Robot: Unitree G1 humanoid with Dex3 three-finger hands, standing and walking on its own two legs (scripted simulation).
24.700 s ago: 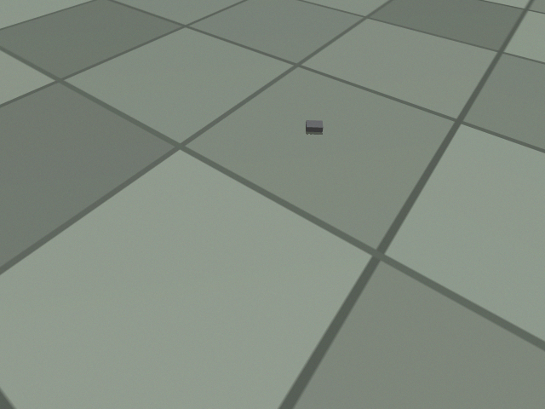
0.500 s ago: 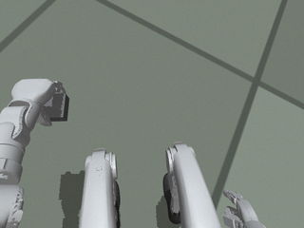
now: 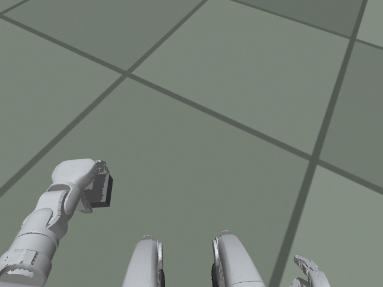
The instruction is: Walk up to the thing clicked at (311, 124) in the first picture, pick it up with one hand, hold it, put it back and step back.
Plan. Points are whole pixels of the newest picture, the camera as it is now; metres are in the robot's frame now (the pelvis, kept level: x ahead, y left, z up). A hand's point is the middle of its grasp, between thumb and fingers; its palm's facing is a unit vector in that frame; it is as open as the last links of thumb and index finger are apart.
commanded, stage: lift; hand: left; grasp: from above
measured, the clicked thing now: (88, 191) +0.36 +0.24 -0.10
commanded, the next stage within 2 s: hold in 0.50 s
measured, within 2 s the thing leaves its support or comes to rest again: neither
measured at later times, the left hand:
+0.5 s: hand (76, 166) +0.37 +0.23 +0.02, palm faces -0.48 -0.05 -0.88, open 10.0 cm
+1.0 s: hand (68, 154) +0.37 +0.22 +0.06, palm faces -0.48 -0.03 -0.88, open 9.9 cm
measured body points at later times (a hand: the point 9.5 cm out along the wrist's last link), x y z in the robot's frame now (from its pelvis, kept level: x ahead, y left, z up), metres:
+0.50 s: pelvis +0.05 +0.00 +0.09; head +0.11 +0.00 +0.54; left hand +0.39 +0.23 +0.07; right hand +0.13 -0.26 -0.04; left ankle +0.07 +0.13 -0.60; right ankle +0.07 -0.14 -0.60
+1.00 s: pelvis +0.07 +0.00 +0.12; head +0.10 -0.01 +0.57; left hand +0.39 +0.22 +0.11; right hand +0.18 -0.27 +0.00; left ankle +0.07 +0.13 -0.60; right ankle +0.07 -0.14 -0.60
